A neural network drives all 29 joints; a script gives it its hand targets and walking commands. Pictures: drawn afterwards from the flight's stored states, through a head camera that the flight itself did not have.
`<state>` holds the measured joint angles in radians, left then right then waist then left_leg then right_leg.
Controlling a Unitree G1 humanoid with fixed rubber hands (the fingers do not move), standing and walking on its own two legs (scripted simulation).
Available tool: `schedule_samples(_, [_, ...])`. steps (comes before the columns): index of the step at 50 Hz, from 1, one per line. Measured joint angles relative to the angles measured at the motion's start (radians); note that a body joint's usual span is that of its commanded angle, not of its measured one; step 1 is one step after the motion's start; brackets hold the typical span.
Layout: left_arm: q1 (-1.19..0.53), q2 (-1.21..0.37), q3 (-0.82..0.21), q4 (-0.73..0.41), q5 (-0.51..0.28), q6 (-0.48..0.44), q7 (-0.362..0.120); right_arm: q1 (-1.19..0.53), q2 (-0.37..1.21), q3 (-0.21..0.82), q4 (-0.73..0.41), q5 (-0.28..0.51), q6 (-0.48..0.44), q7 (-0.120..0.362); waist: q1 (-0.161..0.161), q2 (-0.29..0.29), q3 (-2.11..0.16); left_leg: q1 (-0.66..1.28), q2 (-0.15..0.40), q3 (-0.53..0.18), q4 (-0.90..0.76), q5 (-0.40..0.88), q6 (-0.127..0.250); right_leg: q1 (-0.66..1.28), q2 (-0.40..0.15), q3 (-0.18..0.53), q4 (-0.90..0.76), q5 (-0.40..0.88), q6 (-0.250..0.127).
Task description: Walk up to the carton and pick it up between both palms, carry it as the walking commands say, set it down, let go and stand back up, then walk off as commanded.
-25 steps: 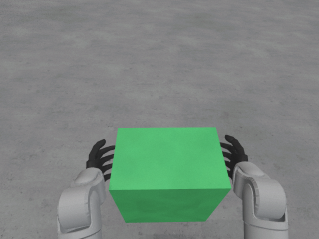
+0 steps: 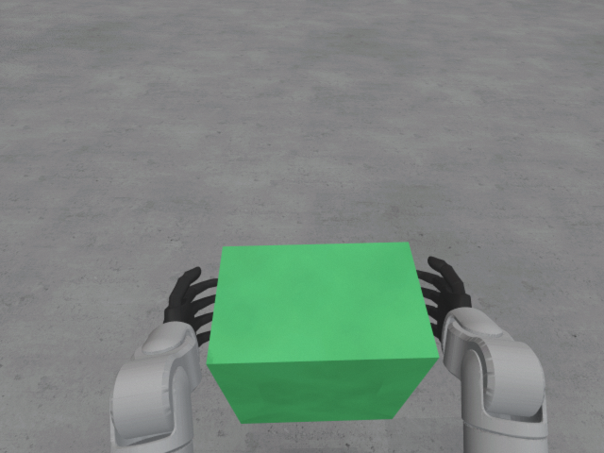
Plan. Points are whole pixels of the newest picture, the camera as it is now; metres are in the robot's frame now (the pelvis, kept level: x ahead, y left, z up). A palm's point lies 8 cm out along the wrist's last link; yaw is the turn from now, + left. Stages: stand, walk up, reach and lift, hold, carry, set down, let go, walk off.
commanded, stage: carry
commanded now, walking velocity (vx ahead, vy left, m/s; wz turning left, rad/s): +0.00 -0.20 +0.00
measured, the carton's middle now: (316, 341) +0.28 +0.00 +0.01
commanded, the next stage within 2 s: none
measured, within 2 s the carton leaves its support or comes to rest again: neither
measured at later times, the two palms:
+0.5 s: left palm (330, 358) +0.22 -0.01 +0.08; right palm out of the picture +0.20 -0.32 +0.08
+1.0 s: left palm (456, 382) +0.19 -0.14 +0.09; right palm out of the picture +0.18 -0.45 +0.08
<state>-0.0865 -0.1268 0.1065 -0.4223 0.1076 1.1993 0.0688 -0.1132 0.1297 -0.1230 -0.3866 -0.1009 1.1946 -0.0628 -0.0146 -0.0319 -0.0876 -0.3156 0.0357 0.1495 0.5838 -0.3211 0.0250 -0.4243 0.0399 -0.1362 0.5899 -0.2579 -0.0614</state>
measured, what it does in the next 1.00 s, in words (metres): steps to the right: right foot, then left foot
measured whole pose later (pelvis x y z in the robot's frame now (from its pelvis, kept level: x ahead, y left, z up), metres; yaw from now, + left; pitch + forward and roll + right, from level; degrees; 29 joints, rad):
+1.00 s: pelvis -0.08 -0.29 +0.00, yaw -1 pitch +4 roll -2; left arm -0.13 -0.13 0.11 -0.44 0.09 1.21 0.07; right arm -0.12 0.13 -0.13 -0.45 -0.13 1.21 -0.05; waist -0.01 0.04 -0.05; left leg -0.42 0.21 0.04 0.70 -0.40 -0.09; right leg -0.39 -0.01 -0.08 0.56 -0.21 0.02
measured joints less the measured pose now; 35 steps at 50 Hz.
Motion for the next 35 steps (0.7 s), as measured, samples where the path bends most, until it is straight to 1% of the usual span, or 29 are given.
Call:
schedule_samples(2, [0.003, 0.0, 0.006, 0.009, 0.003, 0.01, 0.001, -0.001, 0.0, 0.006, 0.024, -0.008, -0.001, 0.005, 0.012, 0.001, -0.004, -0.006, 0.018, -0.008, 0.004, 0.002, 0.009, -0.056, 0.007, 0.03, 0.167, -0.093, 0.044])
schedule_samples(4, [-0.001, 0.0, 0.009, 0.015, 0.0, 0.02, 0.004, 0.006, -0.001, 0.009, 0.03, -0.013, 0.0, 0.007, 0.023, 0.002, -0.001, 0.003, 0.035, -0.016, -0.021, 0.016, 0.0, -0.103, -0.005, 0.065, 0.316, -0.092, 0.076])
schedule_samples(6, [-0.01, 0.0, 0.011, 0.009, -0.007, 0.027, 0.007, 0.008, 0.0, 0.009, 0.017, -0.017, 0.003, 0.009, 0.032, 0.003, 0.01, 0.014, 0.05, -0.023, -0.053, 0.039, -0.016, -0.115, -0.035, 0.089, 0.354, -0.063, 0.101])
schedule_samples(9, [-0.028, -0.001, 0.016, -0.018, -0.014, 0.031, 0.011, -0.004, 0.0, 0.008, -0.011, -0.017, 0.004, 0.011, 0.034, 0.013, 0.029, 0.013, 0.082, -0.033, -0.071, 0.064, -0.044, -0.094, -0.07, 0.107, 0.291, -0.071, 0.121])
schedule_samples(11, [-0.038, -0.002, 0.02, -0.028, -0.016, 0.03, 0.011, -0.013, 0.001, 0.008, -0.023, -0.02, 0.003, 0.012, 0.031, 0.022, 0.035, 0.001, 0.107, -0.039, -0.066, 0.07, -0.065, -0.065, -0.082, 0.103, 0.214, -0.081, 0.123])
schedule_samples(13, [-0.043, -0.003, 0.021, -0.032, -0.018, 0.029, 0.01, -0.016, 0.001, 0.008, -0.033, -0.024, 0.006, 0.013, 0.024, 0.035, 0.035, -0.018, 0.134, -0.048, -0.05, 0.07, -0.089, -0.024, -0.083, 0.088, 0.119, -0.075, 0.12])
schedule_samples(15, [-0.045, -0.003, 0.018, -0.035, -0.019, 0.03, 0.009, -0.012, 0.001, 0.007, -0.05, -0.027, 0.015, 0.013, 0.015, 0.045, 0.031, -0.05, 0.157, -0.061, -0.005, 0.057, -0.117, 0.044, -0.078, 0.068, -0.026, -0.031, 0.112])
schedule_samples(16, [-0.045, -0.004, 0.013, -0.031, -0.019, 0.026, 0.008, -0.012, 0.0, 0.003, -0.056, -0.028, 0.017, 0.012, 0.012, 0.055, 0.031, -0.073, 0.171, -0.071, 0.036, 0.04, -0.12, 0.052, -0.067, 0.06, -0.065, 0.063, 0.098])
schedule_samples(17, [-0.042, -0.004, 0.002, -0.017, -0.017, 0.016, 0.007, -0.008, -0.001, -0.006, -0.055, -0.026, 0.018, 0.012, 0.006, 0.07, 0.035, -0.103, 0.173, -0.094, 0.101, -0.051, -0.116, 0.036, -0.055, 0.052, -0.04, 0.074, 0.08])
schedule_samples(18, [-0.037, -0.004, -0.007, -0.001, -0.013, 0.01, 0.006, -0.001, -0.001, -0.014, -0.051, -0.023, 0.02, 0.012, -0.004, 0.074, 0.041, -0.136, 0.155, -0.118, 0.191, -0.157, -0.108, 0.025, -0.053, 0.045, -0.016, 0.052, 0.062])
schedule_samples(19, [-0.031, -0.003, -0.014, 0.011, -0.008, 0.009, 0.004, 0.007, -0.001, -0.017, -0.046, -0.021, 0.024, 0.011, -0.013, 0.073, 0.047, -0.167, 0.13, -0.134, 0.288, -0.222, -0.096, 0.022, -0.053, 0.041, -0.006, 0.032, 0.046])
schedule_samples(21, [-0.012, -0.002, -0.021, 0.012, -0.005, 0.011, 0.001, 0.022, -0.003, -0.013, -0.047, -0.012, 0.031, 0.004, -0.027, 0.069, 0.055, -0.212, 0.095, -0.124, 0.443, -0.25, -0.074, 0.024, -0.05, 0.037, -0.016, 0.022, 0.023])
schedule_samples(23, [0.0, -0.002, -0.019, -0.003, -0.007, 0.012, -0.001, 0.029, -0.003, -0.006, -0.055, 0.0, 0.032, -0.004, -0.033, 0.064, 0.057, -0.225, 0.075, -0.091, 0.494, -0.228, -0.06, 0.026, -0.041, 0.032, -0.036, 0.036, 0.009])
schedule_samples(26, [0.006, -0.001, -0.016, -0.022, -0.009, 0.004, -0.002, 0.029, -0.003, 0.001, -0.066, 0.008, 0.022, -0.01, -0.03, 0.054, 0.049, -0.192, 0.046, -0.05, 0.422, -0.215, -0.04, 0.027, -0.024, 0.017, -0.059, 0.055, -0.014])
schedule_samples(29, [0.006, -0.001, -0.013, -0.022, -0.006, -0.004, -0.003, 0.018, -0.002, -0.001, -0.055, 0.009, 0.014, -0.01, -0.017, 0.039, 0.027, -0.107, 0.013, -0.026, 0.244, -0.184, -0.018, 0.027, -0.005, 0.0, -0.075, 0.066, -0.031])
schedule_samples(31, [0.004, -0.001, -0.011, -0.017, -0.003, -0.002, -0.002, 0.009, -0.002, -0.003, -0.04, 0.007, 0.013, -0.007, -0.006, 0.032, 0.008, -0.017, 0.002, -0.006, 0.055, -0.098, -0.013, 0.021, 0.012, -0.012, -0.07, 0.067, -0.038])
schedule_samples(32, [-0.001, -0.001, -0.006, -0.012, -0.001, 0.0, -0.001, 0.004, -0.001, -0.002, -0.026, 0.005, 0.009, -0.005, -0.001, 0.015, 0.004, 0.004, -0.002, -0.002, -0.001, -0.012, 0.0, 0.015, 0.011, -0.014, -0.054, 0.061, -0.039])
schedule_samples(33, [-0.001, 0.0, 0.0, -0.004, 0.0, 0.002, -0.001, 0.001, 0.0, 0.001, -0.006, 0.0, 0.003, -0.001, 0.002, 0.002, 0.0, 0.003, -0.001, -0.003, -0.003, 0.013, 0.008, 0.003, 0.011, -0.009, -0.019, 0.016, -0.013])
schedule_samples(35, [0.002, 0.0, 0.006, 0.007, 0.003, 0.012, 0.001, 0.002, -0.001, 0.007, 0.019, -0.008, 0.003, 0.004, 0.011, 0.002, -0.007, -0.002, 0.016, -0.012, 0.002, 0.006, 0.01, -0.054, 0.016, 0.024, 0.15, -0.084, 0.037])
